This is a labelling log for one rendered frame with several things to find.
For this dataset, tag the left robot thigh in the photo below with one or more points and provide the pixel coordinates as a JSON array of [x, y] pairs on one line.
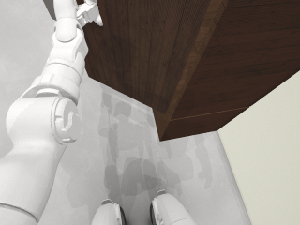
[[108, 214]]

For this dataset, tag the robot left forearm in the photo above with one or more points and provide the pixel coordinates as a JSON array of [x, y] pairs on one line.
[[63, 71]]

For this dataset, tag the handle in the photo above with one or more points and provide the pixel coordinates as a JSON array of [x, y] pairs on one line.
[[50, 6]]

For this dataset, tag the left robot upper arm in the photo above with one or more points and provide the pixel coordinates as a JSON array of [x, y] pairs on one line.
[[41, 129]]

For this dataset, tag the robot left shin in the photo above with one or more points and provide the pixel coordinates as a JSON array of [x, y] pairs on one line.
[[106, 202]]

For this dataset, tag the robot left hand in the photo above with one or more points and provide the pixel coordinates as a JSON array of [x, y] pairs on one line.
[[83, 13]]

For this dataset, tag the cupboard door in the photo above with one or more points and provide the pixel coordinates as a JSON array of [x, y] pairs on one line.
[[143, 46]]

